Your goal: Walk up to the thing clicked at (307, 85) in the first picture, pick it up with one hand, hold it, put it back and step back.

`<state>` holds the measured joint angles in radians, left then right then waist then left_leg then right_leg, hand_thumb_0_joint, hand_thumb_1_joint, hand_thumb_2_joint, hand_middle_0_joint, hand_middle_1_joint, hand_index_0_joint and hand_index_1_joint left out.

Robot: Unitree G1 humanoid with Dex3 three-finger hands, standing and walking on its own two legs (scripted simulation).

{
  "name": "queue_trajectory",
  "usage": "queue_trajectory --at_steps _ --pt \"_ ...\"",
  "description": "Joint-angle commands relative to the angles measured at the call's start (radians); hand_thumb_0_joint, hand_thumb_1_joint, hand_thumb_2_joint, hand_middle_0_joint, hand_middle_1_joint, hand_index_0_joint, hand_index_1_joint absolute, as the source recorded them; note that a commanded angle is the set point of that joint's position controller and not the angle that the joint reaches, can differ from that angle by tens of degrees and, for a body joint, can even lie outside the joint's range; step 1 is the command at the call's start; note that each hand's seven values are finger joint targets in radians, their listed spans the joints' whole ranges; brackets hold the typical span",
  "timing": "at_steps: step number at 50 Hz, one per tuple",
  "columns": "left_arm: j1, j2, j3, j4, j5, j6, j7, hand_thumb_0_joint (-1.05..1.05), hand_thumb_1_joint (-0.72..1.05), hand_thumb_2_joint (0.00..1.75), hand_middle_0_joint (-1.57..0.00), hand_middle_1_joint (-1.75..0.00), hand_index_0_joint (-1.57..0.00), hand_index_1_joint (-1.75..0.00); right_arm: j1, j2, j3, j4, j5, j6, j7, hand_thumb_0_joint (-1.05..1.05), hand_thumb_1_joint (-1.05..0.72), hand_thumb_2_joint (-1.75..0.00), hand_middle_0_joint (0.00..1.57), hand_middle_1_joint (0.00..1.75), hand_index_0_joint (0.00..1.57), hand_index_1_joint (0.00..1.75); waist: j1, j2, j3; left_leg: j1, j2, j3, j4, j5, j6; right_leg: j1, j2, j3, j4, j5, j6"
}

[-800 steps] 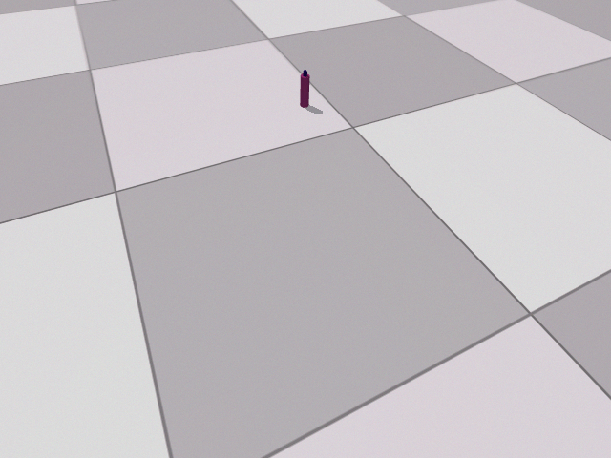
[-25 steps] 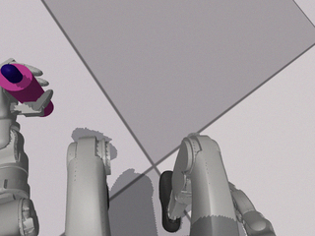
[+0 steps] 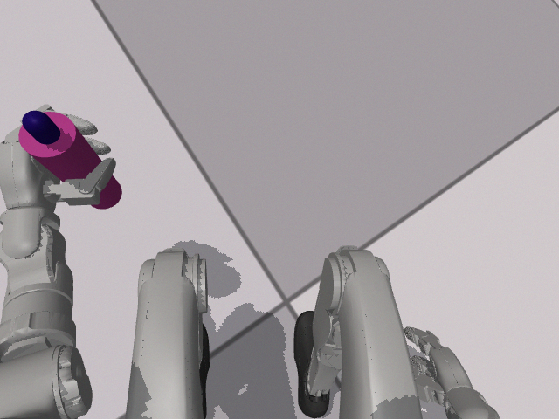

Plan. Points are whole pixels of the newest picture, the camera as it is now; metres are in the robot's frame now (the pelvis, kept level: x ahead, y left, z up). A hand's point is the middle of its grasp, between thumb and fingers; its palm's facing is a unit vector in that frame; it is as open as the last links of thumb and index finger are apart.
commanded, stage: settle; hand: left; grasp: from the side
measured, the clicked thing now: (76, 164) +0.42 +0.27 -0.04
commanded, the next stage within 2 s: lift in 0.48 s
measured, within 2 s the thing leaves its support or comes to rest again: neither
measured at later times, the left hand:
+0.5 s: hand (78, 151) +0.43 +0.26 -0.01, palm faces +0.21 -0.98 -0.03, open 7.4 cm
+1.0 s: hand (63, 141) +0.42 +0.25 +0.04, palm faces +0.18 -0.98 -0.03, open 7.5 cm
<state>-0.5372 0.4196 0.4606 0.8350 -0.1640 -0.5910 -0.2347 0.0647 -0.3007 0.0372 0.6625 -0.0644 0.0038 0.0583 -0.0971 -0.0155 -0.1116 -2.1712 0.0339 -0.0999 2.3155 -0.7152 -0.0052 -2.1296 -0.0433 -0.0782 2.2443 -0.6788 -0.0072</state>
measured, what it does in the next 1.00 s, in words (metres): rises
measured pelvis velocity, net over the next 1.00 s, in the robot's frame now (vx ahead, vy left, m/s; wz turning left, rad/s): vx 0.00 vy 0.00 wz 0.03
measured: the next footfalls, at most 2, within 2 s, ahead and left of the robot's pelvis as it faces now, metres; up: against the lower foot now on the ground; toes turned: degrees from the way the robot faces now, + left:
none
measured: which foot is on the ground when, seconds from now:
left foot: down 0.00-1.00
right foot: down 0.00-1.00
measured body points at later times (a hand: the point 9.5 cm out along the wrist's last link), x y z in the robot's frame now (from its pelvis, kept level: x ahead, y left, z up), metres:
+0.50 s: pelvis +0.00 +0.00 +0.02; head +0.20 +0.05 +0.42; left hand +0.41 +0.31 -0.01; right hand +0.14 -0.27 -0.10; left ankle +0.08 +0.13 -0.33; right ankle +0.10 -0.12 -0.33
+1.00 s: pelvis +0.00 +0.00 +0.06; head +0.20 +0.04 +0.46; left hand +0.40 +0.30 +0.05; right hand +0.15 -0.26 -0.07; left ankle +0.08 +0.13 -0.33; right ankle +0.10 -0.12 -0.33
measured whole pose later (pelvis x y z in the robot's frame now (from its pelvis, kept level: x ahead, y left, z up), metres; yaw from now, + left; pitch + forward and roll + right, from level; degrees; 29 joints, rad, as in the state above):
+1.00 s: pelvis +0.00 +0.00 +0.06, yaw +2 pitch +34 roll -4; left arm -0.48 0.36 0.42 0.71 -0.18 -0.51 -0.22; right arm 0.12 -0.28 0.00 0.65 -0.02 -0.02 0.03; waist -0.08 0.01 -0.17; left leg -2.02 0.03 -0.06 2.13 -0.70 -0.01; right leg -1.99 -0.04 -0.06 2.08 -0.67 -0.01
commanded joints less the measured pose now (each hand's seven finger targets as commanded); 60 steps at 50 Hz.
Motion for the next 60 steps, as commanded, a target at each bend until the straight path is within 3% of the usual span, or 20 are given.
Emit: queue_trajectory --at_steps 1,2,4,6,8,10,11,13,15,25,28,32,39,49,50,51,52,53,55,60 --pt "-0.331 0.254 0.053 -0.266 -0.024 -0.097 0.004 0.0 0.41 1.32 -1.35 -1.39 -1.33 -1.41 0.122 -0.198 -0.078 -0.052 -0.001 -0.027 -0.021 0.0 -0.89 -0.9 0.2 0.3 0.2 0.3 0.004 0.187 -0.684 0.447 -0.027 0.059 -0.287 0.18 0.03 0.391 0.044 -0.006 -0.242 0.19 -0.031" --pt "-0.307 0.23 0.048 -0.23 -0.023 -0.092 0.004 0.0 0.39 1.32 -1.35 -1.4 -1.34 -1.42 0.124 -0.197 -0.076 -0.054 0.001 -0.029 -0.02 0.0 -0.9 -0.9 0.2 0.3 0.2 0.3 0.003 0.18 -0.659 0.453 -0.028 0.053 -0.303 0.176 0.027 0.372 0.042 -0.01 -0.241 0.18 -0.033" --pt "-0.319 0.256 0.072 -0.248 -0.017 -0.094 0.011 0.0 0.39 1.32 -1.35 -1.39 -1.33 -1.42 0.132 -0.2 -0.081 -0.051 0.0 -0.027 -0.021 0.0 -0.9 -0.9 0.2 0.3 0.2 0.3 0.012 0.198 -0.677 0.482 -0.026 0.049 -0.313 0.188 0.023 0.361 0.043 -0.012 -0.239 0.184 -0.036" --pt "-0.343 0.236 0.047 -0.252 -0.018 -0.095 0.008 0.0 0.41 1.32 -1.34 -1.38 -1.33 -1.4 0.126 -0.197 -0.081 -0.053 0.0 -0.028 -0.021 0.0 -0.89 -0.9 0.2 0.3 0.2 0.3 0.007 0.2 -0.693 0.49 -0.027 0.053 -0.314 0.183 0.024 0.367 0.042 -0.007 -0.245 0.182 -0.036" --pt "-0.339 0.242 0.052 -0.249 -0.013 -0.093 0.01 0.0 0.4 1.33 -1.35 -1.39 -1.33 -1.42 0.143 -0.193 -0.082 -0.047 -0.002 -0.028 -0.022 0.0 -0.89 -0.9 0.2 0.3 0.2 0.3 0.008 0.197 -0.702 0.485 -0.028 0.059 -0.31 0.21 0.025 0.397 0.041 -0.003 -0.251 0.209 -0.034" --pt "-0.333 0.237 0.056 -0.226 -0.011 -0.089 0.015 0.0 0.4 1.32 -1.34 -1.38 -1.32 -1.4 0.136 -0.191 -0.083 -0.047 0.0 -0.032 -0.023 0.0 -0.89 -0.9 0.2 0.3 0.2 0.3 0.011 0.179 -0.674 0.475 -0.029 0.059 -0.322 0.178 0.029 0.382 0.041 -0.003 -0.259 0.18 -0.034" --pt "-0.343 0.216 0.04 -0.214 -0.012 -0.091 0.013 0.0 0.39 1.32 -1.34 -1.39 -1.33 -1.41 0.136 -0.19 -0.081 -0.046 0.001 -0.032 -0.022 0.0 -0.9 -0.9 0.2 0.3 0.2 0.3 -0.003 0.184 -0.654 0.477 -0.029 0.055 -0.33 0.167 0.026 0.367 0.041 -0.006 -0.26 0.168 -0.035" --pt "-0.352 0.238 0.059 -0.211 -0.014 -0.094 0.015 0.0 0.39 1.33 -1.34 -1.39 -1.33 -1.41 0.137 -0.19 -0.086 -0.046 0.0 -0.034 -0.023 0.0 -0.89 -0.9 0.2 0.3 0.2 0.3 0.005 0.159 -0.673 0.462 -0.03 0.064 -0.323 0.139 0.032 0.396 0.042 0.002 -0.28 0.147 -0.031" --pt "-0.37 0.237 0.043 -0.232 -0.008 -0.1 0.013 0.0 0.39 1.32 -1.34 -1.38 -1.32 -1.4 0.138 -0.186 -0.083 -0.049 -0.001 -0.035 -0.023 0.0 -0.89 -0.9 0.2 0.3 0.2 0.3 0.002 0.178 -0.678 0.464 -0.032 0.063 -0.337 0.141 0.03 0.405 0.039 0.0 -0.278 0.148 -0.032" --pt "-0.354 0.229 0.055 -0.208 -0.005 -0.1 0.022 0.0 0.45 1.33 -1.32 -1.37 -1.31 -1.39 0.153 -0.185 -0.086 -0.046 0.003 -0.037 -0.026 0.0 -0.89 -0.9 0.2 0.3 0.2 0.3 0.011 0.17 -0.707 0.521 -0.032 0.055 -0.361 0.179 0.025 0.403 0.04 -0.001 -0.286 0.174 -0.035" --pt "-0.371 0.221 0.037 -0.217 0.0 -0.099 0.026 0.0 0.44 1.34 -1.32 -1.37 -1.31 -1.4 0.151 -0.18 -0.085 -0.042 0.003 -0.037 -0.026 0.0 -0.89 -0.9 0.2 0.3 0.2 0.3 0.003 0.188 -0.687 0.525 -0.031 0.059 -0.369 0.18 0.024 0.401 0.039 0.003 -0.294 0.174 -0.035" --pt "-0.367 0.228 0.045 -0.227 -0.005 -0.099 0.021 0.0 0.31 1.24 -1.34 -1.42 -1.36 -1.41 0.162 -0.181 -0.087 -0.037 0.001 -0.037 -0.025 0.0 -0.92 -0.9 0.2 0.3 0.2 0.3 0.007 0.189 -0.715 0.544 -0.032 0.066 -0.359 0.221 0.027 0.429 0.037 0.008 -0.298 0.211 -0.034" --pt "-0.326 0.226 0.046 -0.267 -0.026 -0.077 0.001 0.0 0.36 1.24 -1.34 -1.41 -1.36 -1.4 0.159 -0.182 -0.092 -0.061 0.02 -0.042 -0.033 0.0 -0.92 -0.9 0.2 0.3 0.2 0.3 0.018 0.176 -0.711 0.55 -0.034 0.06 -0.417 0.157 0.028 0.461 0.037 0.008 -0.339 0.155 -0.035" --pt "-0.236 0.175 0.005 -0.457 -0.056 -0.005 0.021 0.0 0.37 1.25 -1.32 -1.41 -1.35 -1.39 0.159 -0.166 -0.109 -0.1 0.05 -0.05 -0.055 0.0 -0.91 -0.9 0.2 0.3 0.2 0.3 0.031 0.163 -0.737 0.645 -0.03 0.055 -0.503 0.174 0.029 0.539 0.036 0.026 -0.445 0.172 -0.034" --pt "-0.236 0.159 -0.016 -0.48 -0.054 0.004 0.025 0.0 0.37 1.26 -1.31 -1.4 -1.34 -1.39 0.154 -0.159 -0.106 -0.102 0.053 -0.05 -0.056 0.0 -0.9 -0.9 0.2 0.3 0.2 0.3 0.025 0.17 -0.717 0.643 -0.031 0.054 -0.519 0.156 0.03 0.545 0.036 0.028 -0.459 0.161 -0.034" --pt "-0.22 0.177 0.006 -0.492 -0.06 0.013 0.033 0.0 0.39 1.25 -1.31 -1.39 -1.34 -1.38 0.154 -0.16 -0.106 -0.101 0.056 -0.053 -0.058 0.0 -0.9 -0.9 0.2 0.3 0.2 0.3 0.04 0.161 -0.728 0.645 -0.031 0.058 -0.521 0.169 0.031 0.571 0.037 0.032 -0.469 0.172 -0.033" --pt "-0.218 0.173 -0.002 -0.523 -0.064 0.019 0.038 0.0 0.38 1.25 -1.32 -1.4 -1.35 -1.38 0.153 -0.154 -0.105 -0.107 0.059 -0.053 -0.061 0.0 -0.9 -0.9 0.2 0.3 0.2 0.3 0.04 0.155 -0.739 0.653 -0.032 0.062 -0.528 0.169 0.033 0.597 0.038 0.038 -0.489 0.172 -0.031" --pt "-0.204 0.142 -0.025 -0.535 -0.064 0.029 0.042 0.0 0.39 1.25 -1.3 -1.39 -1.33 -1.38 0.155 -0.148 -0.109 -0.107 0.061 -0.054 -0.063 0.0 -0.9 -0.9 0.2 0.3 0.2 0.3 0.028 0.136 -0.745 0.671 -0.029 0.063 -0.53 0.191 0.036 0.617 0.038 0.042 -0.507 0.193 -0.027" --pt "-0.174 0.136 -0.04 -0.584 -0.06 0.05 0.056 0.0 0.41 1.26 -1.3 -1.39 -1.33 -1.38 0.15 -0.143 -0.111 -0.117 0.067 -0.056 -0.067 0.0 -0.9 -0.89 0.2 0.3 0.2 0.3 0.038 0.145 -0.731 0.694 -0.029 0.065 -0.561 0.176 0.034 0.645 0.036 0.051 -0.544 0.18 -0.027" --pt "-0.08 0.12 -0.049 -0.654 -0.054 0.101 0.092 0.0 0.42 1.24 -1.29 -1.38 -1.32 -1.36 0.134 -0.138 -0.116 -0.135 0.084 -0.055 -0.077 0.0 -0.89 -0.89 0.2 0.3 0.2 0.3 0.059 0.149 -0.697 0.797 -0.022 0.04 -0.657 0.189 0.027 0.683 0.038 0.039 -0.597 0.192 -0.032"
